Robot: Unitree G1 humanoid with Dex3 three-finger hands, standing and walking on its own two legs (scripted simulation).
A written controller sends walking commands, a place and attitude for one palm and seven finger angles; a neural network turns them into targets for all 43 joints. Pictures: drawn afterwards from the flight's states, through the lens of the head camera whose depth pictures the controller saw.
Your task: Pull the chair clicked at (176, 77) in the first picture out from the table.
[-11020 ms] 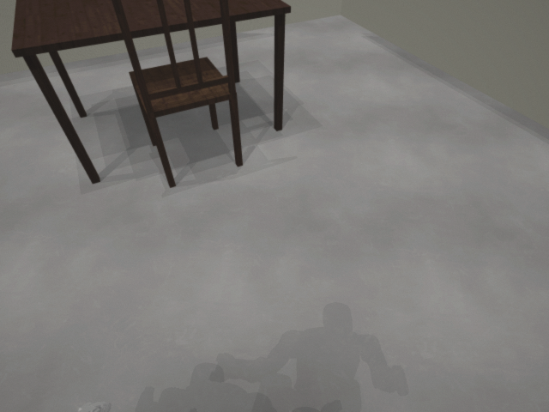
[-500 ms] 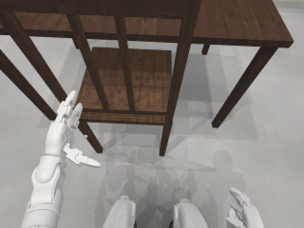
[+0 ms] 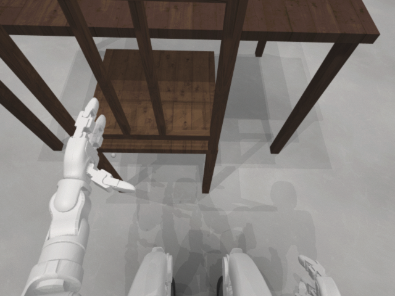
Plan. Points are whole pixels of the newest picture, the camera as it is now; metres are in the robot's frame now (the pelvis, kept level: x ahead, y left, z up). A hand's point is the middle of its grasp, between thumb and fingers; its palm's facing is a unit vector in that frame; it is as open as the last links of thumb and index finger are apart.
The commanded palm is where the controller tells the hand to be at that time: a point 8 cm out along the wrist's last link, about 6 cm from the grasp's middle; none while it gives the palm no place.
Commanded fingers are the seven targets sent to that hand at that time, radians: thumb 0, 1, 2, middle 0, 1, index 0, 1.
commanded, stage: aim the fingers beside a spindle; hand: left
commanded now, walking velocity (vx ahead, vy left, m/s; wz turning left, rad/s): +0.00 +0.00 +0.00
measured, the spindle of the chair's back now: (106, 85) +0.52 +0.20 +0.06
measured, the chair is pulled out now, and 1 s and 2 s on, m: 0.00 0.00 0.00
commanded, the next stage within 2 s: push the fingers through the gap in 0.50 s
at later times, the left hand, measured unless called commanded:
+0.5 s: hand (112, 158) +0.38 +0.17 +0.02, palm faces -0.03 -1.00 -0.04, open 16.9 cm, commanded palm +0.35 +0.23 +0.02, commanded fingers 0.00 -0.50 0.30 -0.06 -0.08 -0.06 -0.08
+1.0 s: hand (114, 144) +0.41 +0.17 +0.02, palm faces -0.02 -1.00 -0.04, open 16.9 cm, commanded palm +0.39 +0.23 +0.02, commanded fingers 0.00 -0.50 0.30 -0.06 -0.08 -0.06 -0.08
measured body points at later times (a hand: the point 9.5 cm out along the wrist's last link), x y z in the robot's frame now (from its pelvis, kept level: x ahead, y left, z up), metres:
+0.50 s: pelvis +0.00 +0.00 +0.00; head +0.13 +0.01 +0.43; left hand +0.37 +0.22 +0.03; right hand +0.14 -0.25 -0.11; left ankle +0.03 +0.11 -0.62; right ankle +0.02 -0.12 -0.62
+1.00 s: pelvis +0.00 +0.00 +0.00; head +0.13 +0.01 +0.43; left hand +0.40 +0.23 +0.03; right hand +0.11 -0.25 -0.12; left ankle +0.03 +0.11 -0.62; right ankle +0.02 -0.12 -0.62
